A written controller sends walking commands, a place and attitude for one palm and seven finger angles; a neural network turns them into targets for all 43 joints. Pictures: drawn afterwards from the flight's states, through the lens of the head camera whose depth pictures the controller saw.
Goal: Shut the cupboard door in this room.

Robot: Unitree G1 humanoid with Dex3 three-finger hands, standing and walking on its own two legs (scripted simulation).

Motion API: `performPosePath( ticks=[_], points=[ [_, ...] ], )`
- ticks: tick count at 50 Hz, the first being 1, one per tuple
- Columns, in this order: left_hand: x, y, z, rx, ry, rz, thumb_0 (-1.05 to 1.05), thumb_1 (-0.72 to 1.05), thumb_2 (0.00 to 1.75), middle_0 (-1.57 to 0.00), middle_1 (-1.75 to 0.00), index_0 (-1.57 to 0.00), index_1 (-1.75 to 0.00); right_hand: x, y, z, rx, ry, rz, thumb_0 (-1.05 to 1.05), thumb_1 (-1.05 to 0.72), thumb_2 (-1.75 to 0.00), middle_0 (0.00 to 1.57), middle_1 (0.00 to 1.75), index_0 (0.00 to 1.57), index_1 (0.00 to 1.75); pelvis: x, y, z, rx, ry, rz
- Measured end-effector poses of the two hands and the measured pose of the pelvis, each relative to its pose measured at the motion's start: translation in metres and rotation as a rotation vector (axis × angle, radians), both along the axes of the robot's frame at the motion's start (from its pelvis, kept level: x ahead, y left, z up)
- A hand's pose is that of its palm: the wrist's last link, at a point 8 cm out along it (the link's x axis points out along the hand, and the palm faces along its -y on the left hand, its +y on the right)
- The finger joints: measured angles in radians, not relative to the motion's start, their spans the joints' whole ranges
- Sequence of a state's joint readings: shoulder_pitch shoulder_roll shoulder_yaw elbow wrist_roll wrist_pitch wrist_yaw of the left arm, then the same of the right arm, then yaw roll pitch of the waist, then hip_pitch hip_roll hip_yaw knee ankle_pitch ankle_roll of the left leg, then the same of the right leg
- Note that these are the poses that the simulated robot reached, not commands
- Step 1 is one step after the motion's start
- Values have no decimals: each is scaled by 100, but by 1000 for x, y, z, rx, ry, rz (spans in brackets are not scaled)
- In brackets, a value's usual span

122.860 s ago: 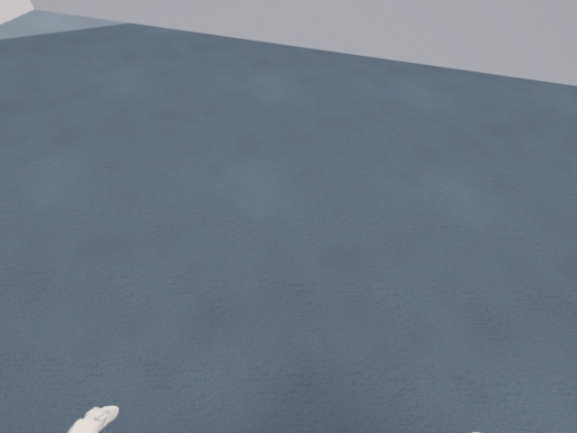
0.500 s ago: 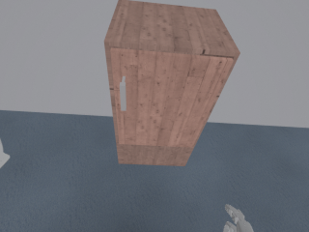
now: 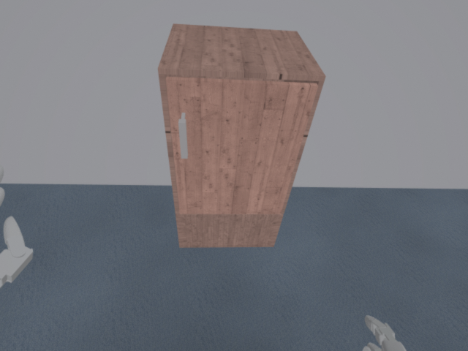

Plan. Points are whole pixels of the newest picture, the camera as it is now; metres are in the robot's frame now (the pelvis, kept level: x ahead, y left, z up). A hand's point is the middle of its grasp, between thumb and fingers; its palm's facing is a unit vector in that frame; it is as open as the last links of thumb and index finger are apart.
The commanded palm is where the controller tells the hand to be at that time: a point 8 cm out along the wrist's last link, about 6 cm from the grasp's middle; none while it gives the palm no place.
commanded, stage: stop stepping back and stand still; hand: left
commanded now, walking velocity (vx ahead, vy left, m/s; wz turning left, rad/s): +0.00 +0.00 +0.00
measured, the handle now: (183, 135) +0.73 +0.18 -0.05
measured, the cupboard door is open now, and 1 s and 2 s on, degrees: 0 0 0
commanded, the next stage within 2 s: let the arm hang, fingers relaxed in 0.64 s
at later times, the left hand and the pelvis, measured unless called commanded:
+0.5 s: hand out of the picture +0.11 +0.27 +0.16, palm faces +0.44 -0.82 -0.37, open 7.5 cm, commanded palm +0.03 +0.31 +0.18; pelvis -0.11 +0.01 -0.01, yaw +1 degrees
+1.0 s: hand out of the picture -0.04 +0.21 -0.16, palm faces +0.00 -0.98 -0.19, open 7.4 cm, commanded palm none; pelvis -0.13 +0.02 -0.02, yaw +3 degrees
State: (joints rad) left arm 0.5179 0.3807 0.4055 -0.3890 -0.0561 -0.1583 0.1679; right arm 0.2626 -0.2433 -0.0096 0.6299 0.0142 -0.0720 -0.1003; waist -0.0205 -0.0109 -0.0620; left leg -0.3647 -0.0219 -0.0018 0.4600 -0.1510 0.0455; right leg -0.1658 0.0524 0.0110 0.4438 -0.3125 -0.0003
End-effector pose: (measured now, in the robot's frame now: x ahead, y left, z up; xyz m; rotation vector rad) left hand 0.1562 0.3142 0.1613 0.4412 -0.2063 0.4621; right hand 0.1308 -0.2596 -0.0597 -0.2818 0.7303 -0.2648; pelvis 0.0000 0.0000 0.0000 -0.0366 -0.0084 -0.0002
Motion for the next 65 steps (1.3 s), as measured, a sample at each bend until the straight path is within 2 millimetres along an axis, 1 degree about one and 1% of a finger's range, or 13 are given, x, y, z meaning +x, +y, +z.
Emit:
performPosePath(
  ticks=[3, 8, 13, 18, 22, 29, 36, 39, 43, 47, 51, 56, 65],
  points=[
    [-16, -10, 0, -14, -4, -24, 1, 89, 89, -20, -30, -21, -30, -17, 11, 0, 16, 3, 34, 1, -91, -90, 20, 30, 20, 30, -21, -1, 2, 3, -5, 26],
    [-58, -22, 28, 110, -59, -95, 2, 89, 89, -21, -30, -21, -30, -39, 29, -8, 59, 4, 98, 1, -91, -90, 21, 30, 20, 30, -53, -4, -1, -2, -20, 73],
    [-97, -3, 39, 176, -122, -50, 1, 88, 89, -21, -30, -21, -30, -64, 35, -20, 71, 36, 61, 1, -91, -90, 21, 30, 21, 30, -66, 7, -8, 6, -18, -6],
    [-89, 28, 13, 42, -158, 58, 1, 89, 89, -20, -30, -21, -30, -92, 46, -30, 65, 33, 41, 1, -91, -90, 21, 30, 20, 30, -91, 19, -16, 2, -33, 3],
    [-80, 19, -3, -27, -66, 36, 1, 89, 90, -20, -30, -20, -30, -116, 56, -26, 110, 33, 36, 1, -91, -90, 21, 30, 20, 30, -103, 17, -8, 22, -30, 9],
    [-101, -26, 29, 160, -52, -172, 1, 89, 89, -20, -30, -21, -30, -135, 49, -29, 134, 72, 53, 1, -91, -90, 21, 30, 21, 30, -111, 7, -5, 13, 20, 5],
    [-122, 6, 33, 182, -14, -49, 1, 88, 89, -21, -30, -22, -30, -128, 28, -36, 108, 85, 6, 1, -91, -90, 21, 30, 20, 30, -107, 14, -6, 4, -2, 2],
    [-116, 23, -3, 99, 89, 5, 0, 89, 89, -20, -30, -21, -30, -118, 25, -39, 101, 62, 46, 1, -91, -90, 20, 30, 20, 30, -108, 20, -8, 8, -4, 15],
    [-111, 24, -126, -130, 563, 27, 0, 90, 90, -19, -30, -20, -30, -109, 19, -52, 85, 111, 110, 1, -91, -90, 20, 30, 20, 30, -122, 26, -15, 29, -5, 23],
    [-157, -20, -237, -335, 1000, -32, 1, 91, 89, -19, -30, -19, -30, -122, 17, -54, 72, 182, 108, 1, -91, -90, 20, 30, 20, 30, -132, 23, -15, 28, -7, 29],
    [-220, -71, -306, -537, 1282, -69, 1, 91, 89, -19, -30, -20, -30, -155, 16, -55, 35, 322, 72, 0, -91, -90, 20, 30, 20, 30, -131, 20, -16, 10, -14, 49],
    [-275, -69, -331, -638, 1449, 34, 0, 99, 89, -20, -30, -21, -30, -205, 26, -58, 27, 519, 23, 0, -91, -90, 20, 30, 20, 30, -127, 21, -12, 4, -19, 54],
    [-336, -40, -302, -606, 1613, 189, 0, 93, 89, -20, -30, -20, -30, -244, 56, -77, 146, 657, -10, 0, -91, -90, 20, 30, 20, 30, -122, 30, 0, 17, -2, 42]
  ],
)
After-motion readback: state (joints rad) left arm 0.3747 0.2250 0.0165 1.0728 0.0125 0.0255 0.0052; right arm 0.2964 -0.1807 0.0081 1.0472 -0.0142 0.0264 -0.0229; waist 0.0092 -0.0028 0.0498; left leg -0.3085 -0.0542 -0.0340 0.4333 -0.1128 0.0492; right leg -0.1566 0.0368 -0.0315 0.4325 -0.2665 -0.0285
